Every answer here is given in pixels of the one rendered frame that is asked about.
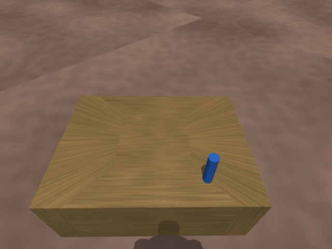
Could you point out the can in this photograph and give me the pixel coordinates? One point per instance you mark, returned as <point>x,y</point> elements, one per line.
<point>210,168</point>

